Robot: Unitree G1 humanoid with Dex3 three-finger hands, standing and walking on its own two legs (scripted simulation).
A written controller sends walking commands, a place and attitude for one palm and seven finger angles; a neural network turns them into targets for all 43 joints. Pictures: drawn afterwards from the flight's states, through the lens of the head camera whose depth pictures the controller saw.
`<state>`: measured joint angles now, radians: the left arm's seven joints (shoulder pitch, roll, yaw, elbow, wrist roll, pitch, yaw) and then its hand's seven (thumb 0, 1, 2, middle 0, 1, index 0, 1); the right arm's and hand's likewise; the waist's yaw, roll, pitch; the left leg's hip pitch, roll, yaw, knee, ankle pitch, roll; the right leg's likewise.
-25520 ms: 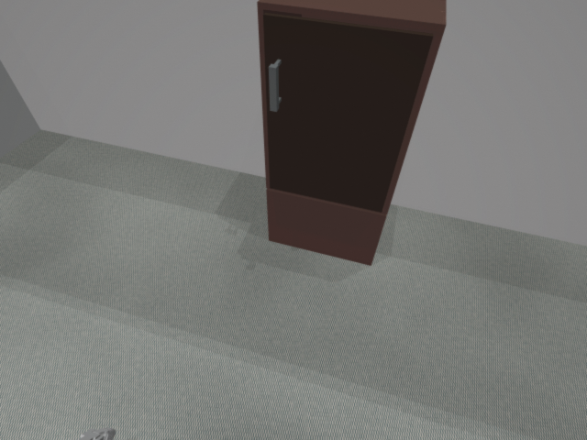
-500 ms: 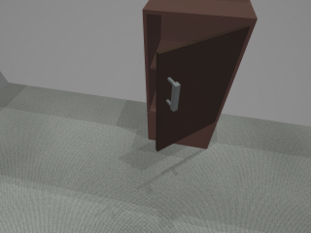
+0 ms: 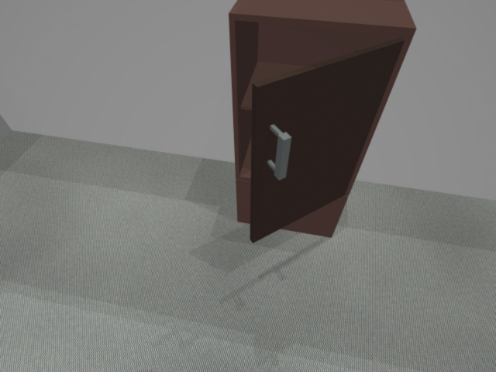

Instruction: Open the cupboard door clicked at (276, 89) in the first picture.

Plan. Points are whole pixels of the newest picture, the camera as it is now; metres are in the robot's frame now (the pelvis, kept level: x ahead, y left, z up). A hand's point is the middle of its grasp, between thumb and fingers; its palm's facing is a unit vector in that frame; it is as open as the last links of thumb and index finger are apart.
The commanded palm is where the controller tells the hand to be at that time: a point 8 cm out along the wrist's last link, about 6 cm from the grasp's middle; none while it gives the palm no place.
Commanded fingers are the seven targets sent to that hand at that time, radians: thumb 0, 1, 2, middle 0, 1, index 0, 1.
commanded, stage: look to check the result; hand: left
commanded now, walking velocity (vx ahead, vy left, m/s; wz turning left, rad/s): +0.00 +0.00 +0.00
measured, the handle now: (277, 152) +0.58 -0.04 -0.01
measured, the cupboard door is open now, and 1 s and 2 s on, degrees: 42 42 42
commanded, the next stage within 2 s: walk to a spot facing it in 0.20 s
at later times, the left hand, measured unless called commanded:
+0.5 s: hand out of the picture +0.02 +0.17 -0.18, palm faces +0.01 -0.98 -0.18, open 7.3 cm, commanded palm none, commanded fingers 0.00 0.90 0.90 -0.20 -0.30 -0.20 -0.30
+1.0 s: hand out of the picture +0.13 +0.14 -0.17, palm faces -0.26 -0.93 -0.26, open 7.3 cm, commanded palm none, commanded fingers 0.00 0.90 0.90 -0.20 -0.30 -0.20 -0.30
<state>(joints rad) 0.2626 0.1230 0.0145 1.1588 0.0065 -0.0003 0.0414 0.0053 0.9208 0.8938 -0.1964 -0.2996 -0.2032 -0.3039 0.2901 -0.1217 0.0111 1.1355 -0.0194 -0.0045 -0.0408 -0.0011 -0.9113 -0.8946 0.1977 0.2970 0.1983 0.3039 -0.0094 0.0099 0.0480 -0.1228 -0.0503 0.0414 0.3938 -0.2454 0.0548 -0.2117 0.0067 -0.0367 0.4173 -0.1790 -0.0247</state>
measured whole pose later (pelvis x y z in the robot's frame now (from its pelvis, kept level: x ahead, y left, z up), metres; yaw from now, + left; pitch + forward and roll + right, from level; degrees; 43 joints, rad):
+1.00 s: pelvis +0.02 -0.03 +0.00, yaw -20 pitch +1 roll +2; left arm 0.22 0.19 0.08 0.93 0.02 0.04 0.01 0.00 0.91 0.89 -0.20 -0.30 -0.21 -0.30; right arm 0.04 -0.23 -0.06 0.89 -0.01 0.05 -0.03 0.00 -0.91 -0.89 0.20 0.30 0.20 0.30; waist 0.03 -0.02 0.13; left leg -0.43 0.02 -0.02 0.96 -0.44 -0.05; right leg -0.27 0.08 0.14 0.48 -0.22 -0.05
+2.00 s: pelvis +0.06 -0.03 +0.00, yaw -57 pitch +0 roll -2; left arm 0.13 0.24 0.08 0.88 0.01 0.07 -0.04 0.01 0.91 0.89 -0.20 -0.30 -0.20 -0.30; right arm 0.27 -0.19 -0.02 0.90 -0.04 0.01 -0.02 0.00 -0.91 -0.89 0.20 0.30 0.20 0.30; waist -0.02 0.00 0.09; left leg -0.26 0.14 0.16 0.53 -0.26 -0.02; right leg -0.40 -0.02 -0.06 0.85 -0.47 0.04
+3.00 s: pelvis +0.03 -0.23 +0.00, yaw -90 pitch +1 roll +0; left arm 0.21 0.19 0.07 0.97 0.02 -0.03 -0.01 0.00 0.93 0.89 -0.20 -0.30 -0.21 -0.30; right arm 0.20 -0.21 -0.05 0.94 -0.03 -0.01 0.01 0.01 -0.91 -0.89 0.20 0.30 0.20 0.30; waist -0.03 -0.01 0.07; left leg -0.54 0.12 0.06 0.90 -0.27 -0.07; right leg -0.18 0.03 -0.04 0.41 -0.24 -0.05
